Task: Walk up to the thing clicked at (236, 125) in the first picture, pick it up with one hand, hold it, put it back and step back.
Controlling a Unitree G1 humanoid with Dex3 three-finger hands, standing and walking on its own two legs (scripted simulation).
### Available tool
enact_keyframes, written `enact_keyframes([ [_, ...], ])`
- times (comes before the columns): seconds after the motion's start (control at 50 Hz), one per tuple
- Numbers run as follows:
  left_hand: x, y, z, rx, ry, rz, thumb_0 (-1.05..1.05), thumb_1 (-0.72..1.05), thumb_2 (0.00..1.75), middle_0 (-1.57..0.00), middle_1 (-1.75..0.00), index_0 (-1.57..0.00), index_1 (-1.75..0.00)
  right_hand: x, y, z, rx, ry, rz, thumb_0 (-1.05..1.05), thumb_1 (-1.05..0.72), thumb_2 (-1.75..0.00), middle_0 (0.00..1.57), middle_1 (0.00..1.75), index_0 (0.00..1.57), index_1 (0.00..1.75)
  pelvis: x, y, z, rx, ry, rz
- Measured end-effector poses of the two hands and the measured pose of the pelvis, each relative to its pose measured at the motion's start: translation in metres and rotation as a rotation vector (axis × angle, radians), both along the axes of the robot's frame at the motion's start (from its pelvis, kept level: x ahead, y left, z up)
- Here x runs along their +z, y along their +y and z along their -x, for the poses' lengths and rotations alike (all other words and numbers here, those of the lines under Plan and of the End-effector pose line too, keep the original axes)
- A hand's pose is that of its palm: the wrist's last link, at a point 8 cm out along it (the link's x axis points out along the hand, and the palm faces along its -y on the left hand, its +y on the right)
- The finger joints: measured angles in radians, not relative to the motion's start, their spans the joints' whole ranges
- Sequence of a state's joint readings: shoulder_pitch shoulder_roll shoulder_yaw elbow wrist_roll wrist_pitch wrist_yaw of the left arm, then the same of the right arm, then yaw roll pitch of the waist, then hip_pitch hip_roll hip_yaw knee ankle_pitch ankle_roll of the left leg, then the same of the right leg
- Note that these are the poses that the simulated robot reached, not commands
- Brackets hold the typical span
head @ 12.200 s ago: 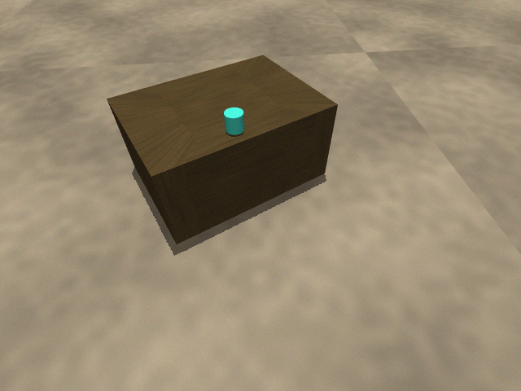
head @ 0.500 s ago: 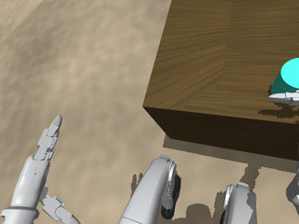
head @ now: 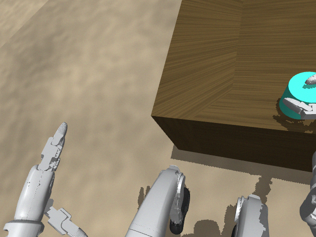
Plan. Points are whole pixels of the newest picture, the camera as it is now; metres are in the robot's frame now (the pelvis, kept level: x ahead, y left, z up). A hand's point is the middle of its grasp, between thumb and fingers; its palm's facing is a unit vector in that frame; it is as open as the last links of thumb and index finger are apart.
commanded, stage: settle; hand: right
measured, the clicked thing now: (303, 96) +0.52 -0.19 -0.07
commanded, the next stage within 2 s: lift in 0.84 s
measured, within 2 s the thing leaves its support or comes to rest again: leaves its support in 0.18 s
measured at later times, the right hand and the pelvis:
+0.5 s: hand out of the picture +0.52 -0.20 +0.02, palm faces +0.16 +0.99 -0.01, open 6.8 cm; pelvis +0.01 +0.00 +0.04, yaw +0 degrees
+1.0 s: hand out of the picture +0.52 -0.19 +0.04, palm faces +0.16 +0.99 -0.01, open 6.8 cm; pelvis +0.02 +0.00 +0.06, yaw -1 degrees
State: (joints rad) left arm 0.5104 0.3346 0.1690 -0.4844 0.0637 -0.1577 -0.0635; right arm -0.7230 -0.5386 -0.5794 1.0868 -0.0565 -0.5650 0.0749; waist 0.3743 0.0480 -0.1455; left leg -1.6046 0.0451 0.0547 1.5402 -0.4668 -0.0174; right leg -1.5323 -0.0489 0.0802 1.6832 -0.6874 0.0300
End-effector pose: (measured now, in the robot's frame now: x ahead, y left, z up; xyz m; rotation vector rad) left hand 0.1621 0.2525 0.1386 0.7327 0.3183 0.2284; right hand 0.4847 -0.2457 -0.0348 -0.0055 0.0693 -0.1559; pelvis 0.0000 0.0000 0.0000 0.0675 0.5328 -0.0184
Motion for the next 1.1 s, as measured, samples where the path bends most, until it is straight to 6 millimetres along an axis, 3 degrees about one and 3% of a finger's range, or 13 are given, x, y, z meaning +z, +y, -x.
enact_keyframes([
  [0.22, -0.011, -0.001, 0.002, 0.038, 0.046, 0.069, -0.01, -0.57, 0.07, -0.08, -0.05, -0.06, -0.06, 0.017, -0.003, 0.004, -0.005, 0.011, 0.007, -0.01, 0.35, -0.9, 0.59, 0.97, 1.27, 1.29, 0.012, -0.001, -0.005, 0.0, -0.01, 0.0],
  [0.52, -0.008, 0.008, -0.008, 0.067, 0.08, 0.107, -0.01, -0.56, 0.07, -0.07, -0.05, -0.06, -0.06, 0.056, -0.003, -0.006, -0.007, 0.014, -0.002, -0.01, 0.38, -0.93, 0.6, 0.98, 1.31, 1.35, 0.037, -0.003, -0.015, -0.006, -0.035, 0.004],
  [1.1, -0.006, 0.006, -0.017, 0.082, 0.109, 0.202, -0.01, -0.54, 0.06, -0.06, -0.04, -0.05, -0.05, 0.089, 0.009, -0.003, -0.004, 0.011, -0.001, 0.0, 0.39, -0.95, 0.6, 0.99, 1.33, 1.43, 0.064, 0.002, -0.026, -0.002, -0.068, 0.015],
])
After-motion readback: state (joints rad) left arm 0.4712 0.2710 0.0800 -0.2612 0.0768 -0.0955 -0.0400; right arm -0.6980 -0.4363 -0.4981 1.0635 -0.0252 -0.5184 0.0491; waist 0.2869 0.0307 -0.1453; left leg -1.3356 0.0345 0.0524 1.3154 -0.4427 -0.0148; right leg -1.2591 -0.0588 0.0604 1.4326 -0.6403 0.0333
